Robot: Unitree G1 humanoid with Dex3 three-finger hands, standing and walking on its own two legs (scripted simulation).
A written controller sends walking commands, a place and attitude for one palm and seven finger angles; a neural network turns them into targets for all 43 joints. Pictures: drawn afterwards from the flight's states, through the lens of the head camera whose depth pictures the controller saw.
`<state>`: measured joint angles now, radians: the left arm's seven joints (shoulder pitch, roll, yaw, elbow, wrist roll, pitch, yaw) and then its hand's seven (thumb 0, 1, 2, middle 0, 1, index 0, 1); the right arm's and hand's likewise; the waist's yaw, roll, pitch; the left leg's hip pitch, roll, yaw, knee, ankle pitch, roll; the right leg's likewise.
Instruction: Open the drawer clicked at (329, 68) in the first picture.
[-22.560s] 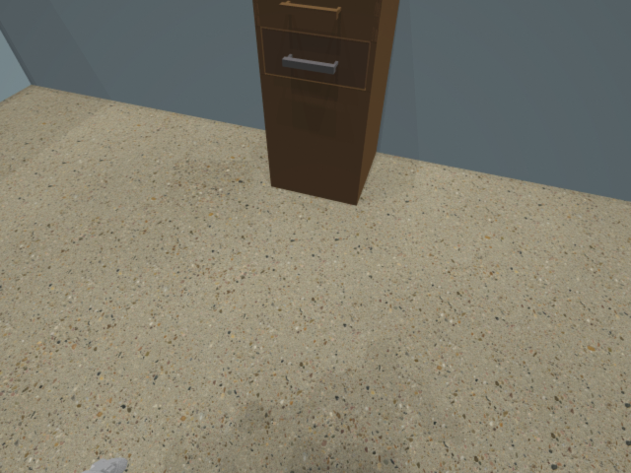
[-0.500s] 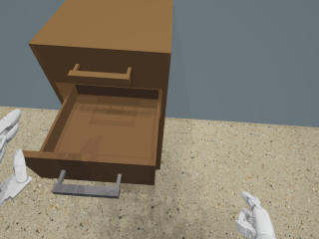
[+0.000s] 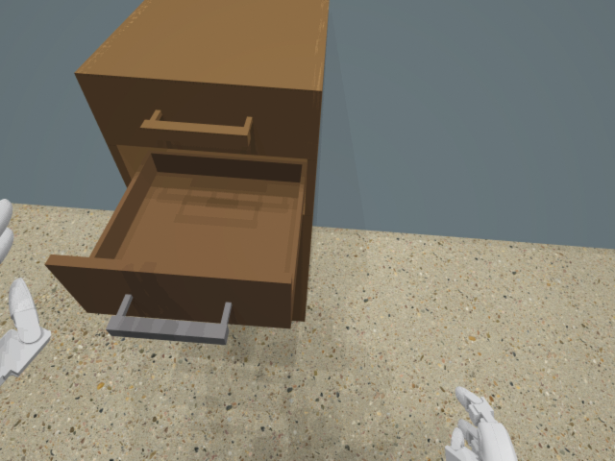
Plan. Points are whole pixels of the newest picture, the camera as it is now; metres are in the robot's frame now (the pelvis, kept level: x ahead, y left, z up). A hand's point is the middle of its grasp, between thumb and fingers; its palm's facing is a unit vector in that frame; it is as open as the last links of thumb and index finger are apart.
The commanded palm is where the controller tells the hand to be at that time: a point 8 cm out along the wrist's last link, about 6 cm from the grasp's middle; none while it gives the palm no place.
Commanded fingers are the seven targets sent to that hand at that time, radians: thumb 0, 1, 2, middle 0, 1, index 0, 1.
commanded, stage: step back with the hand held close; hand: left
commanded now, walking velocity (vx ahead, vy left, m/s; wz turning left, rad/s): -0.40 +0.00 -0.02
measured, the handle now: (173, 317) +0.35 +0.24 -0.11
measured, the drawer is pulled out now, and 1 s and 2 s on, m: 0.30 0.30 0.30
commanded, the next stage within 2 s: stop stepping back and stand still in 0.26 s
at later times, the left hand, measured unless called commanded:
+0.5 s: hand out of the picture +0.08 +0.19 +0.16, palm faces +0.28 -0.82 -0.50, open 7.4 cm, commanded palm +0.01 +0.24 +0.18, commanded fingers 0.00 0.90 0.90 -0.20 -0.30 -0.20 -0.30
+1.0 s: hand out of the picture +0.02 +0.18 +0.17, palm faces +0.37 -0.79 -0.49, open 7.4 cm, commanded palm -0.04 +0.22 +0.18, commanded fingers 0.00 0.90 0.90 -0.20 -0.30 -0.20 -0.30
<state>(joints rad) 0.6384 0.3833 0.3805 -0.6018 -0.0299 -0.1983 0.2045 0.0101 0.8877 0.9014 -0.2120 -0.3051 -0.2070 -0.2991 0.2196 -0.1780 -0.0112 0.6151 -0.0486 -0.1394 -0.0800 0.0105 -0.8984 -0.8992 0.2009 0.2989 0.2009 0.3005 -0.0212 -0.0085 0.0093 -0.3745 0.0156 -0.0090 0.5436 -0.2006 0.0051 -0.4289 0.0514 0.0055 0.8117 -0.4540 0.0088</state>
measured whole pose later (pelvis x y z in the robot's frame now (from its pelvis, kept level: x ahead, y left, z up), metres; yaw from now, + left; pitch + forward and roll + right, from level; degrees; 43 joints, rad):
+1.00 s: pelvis -0.16 -0.06 +0.00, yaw +1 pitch -1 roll +0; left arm 0.66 0.39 0.37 -0.56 -0.01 -0.21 0.17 0.01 0.89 0.90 -0.21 -0.31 -0.21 -0.30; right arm 0.27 -0.21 0.00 0.64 0.00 -0.10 -0.06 0.01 -0.90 -0.90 0.20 0.30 0.20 0.30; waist -0.04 0.00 -0.01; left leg -0.26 0.01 0.01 0.57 -0.32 0.01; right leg -0.29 0.04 -0.08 0.53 -0.20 -0.06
